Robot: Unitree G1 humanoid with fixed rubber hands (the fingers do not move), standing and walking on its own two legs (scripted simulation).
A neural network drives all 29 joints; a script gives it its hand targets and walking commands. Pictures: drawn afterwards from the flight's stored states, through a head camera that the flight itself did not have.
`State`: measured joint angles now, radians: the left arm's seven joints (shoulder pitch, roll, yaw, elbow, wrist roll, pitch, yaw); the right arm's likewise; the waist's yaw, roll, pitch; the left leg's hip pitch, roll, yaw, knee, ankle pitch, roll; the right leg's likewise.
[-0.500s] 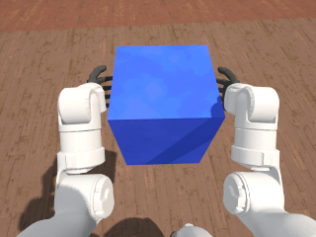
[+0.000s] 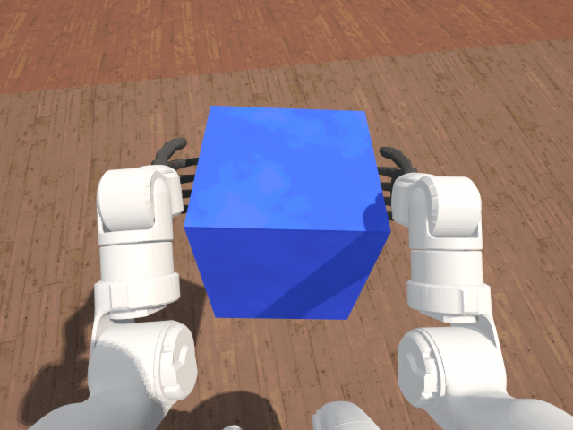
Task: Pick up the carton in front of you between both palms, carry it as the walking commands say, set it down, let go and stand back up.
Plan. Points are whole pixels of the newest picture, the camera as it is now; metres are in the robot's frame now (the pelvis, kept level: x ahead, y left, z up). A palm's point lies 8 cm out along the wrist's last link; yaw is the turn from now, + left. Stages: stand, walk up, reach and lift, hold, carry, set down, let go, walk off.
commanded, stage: carry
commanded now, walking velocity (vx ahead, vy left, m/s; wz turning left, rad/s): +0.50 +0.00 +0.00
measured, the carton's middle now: (284, 221) +0.39 -0.02 +0.06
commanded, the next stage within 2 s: none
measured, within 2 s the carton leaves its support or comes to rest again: neither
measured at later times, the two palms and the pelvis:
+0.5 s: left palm (158, 37) +0.66 +0.15 +0.21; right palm (340, 20) +0.69 -0.15 +0.21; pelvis +0.30 -0.04 +0.05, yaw +1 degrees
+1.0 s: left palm out of the picture +1.00 +0.11 +0.26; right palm out of the picture +0.97 -0.18 +0.26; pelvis +0.61 -0.01 +0.09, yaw -1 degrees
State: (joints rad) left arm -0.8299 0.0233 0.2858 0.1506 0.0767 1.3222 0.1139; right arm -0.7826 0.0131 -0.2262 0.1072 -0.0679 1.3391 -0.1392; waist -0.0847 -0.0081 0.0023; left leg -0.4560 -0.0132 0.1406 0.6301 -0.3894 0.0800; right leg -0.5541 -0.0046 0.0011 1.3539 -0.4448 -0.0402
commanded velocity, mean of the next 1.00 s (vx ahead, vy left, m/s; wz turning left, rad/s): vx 0.50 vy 0.00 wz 0.00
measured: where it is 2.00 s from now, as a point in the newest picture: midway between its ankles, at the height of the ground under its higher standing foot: (261, 156)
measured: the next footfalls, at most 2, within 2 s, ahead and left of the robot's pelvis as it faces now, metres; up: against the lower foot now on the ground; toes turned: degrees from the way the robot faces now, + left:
right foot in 0.26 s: +0.34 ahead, -0.12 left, +0.03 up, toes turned -6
left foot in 0.66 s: +0.59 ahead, +0.09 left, +0.07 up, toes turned +7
